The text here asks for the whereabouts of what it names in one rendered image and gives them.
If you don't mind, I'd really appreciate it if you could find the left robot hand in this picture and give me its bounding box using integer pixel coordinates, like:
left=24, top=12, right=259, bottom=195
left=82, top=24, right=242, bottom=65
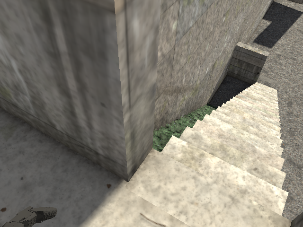
left=2, top=206, right=58, bottom=227

